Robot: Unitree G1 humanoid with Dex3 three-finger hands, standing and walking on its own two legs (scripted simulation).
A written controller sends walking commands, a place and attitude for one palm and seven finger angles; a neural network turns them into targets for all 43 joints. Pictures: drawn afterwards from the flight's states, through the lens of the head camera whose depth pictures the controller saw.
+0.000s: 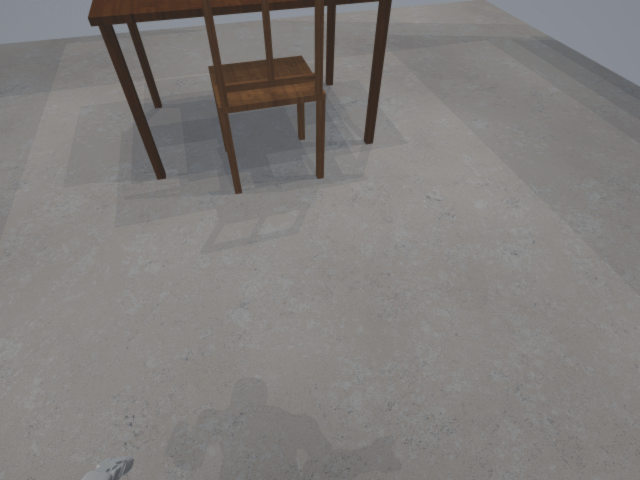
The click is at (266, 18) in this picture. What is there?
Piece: chair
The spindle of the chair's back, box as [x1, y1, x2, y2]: [261, 0, 274, 79]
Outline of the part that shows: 261,0 268,79 274,79 268,1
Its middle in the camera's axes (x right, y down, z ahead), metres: -0.20 -0.74 +1.39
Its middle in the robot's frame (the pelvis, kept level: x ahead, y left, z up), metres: +1.53 +0.27 -0.06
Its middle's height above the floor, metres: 0.71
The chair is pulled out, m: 0.00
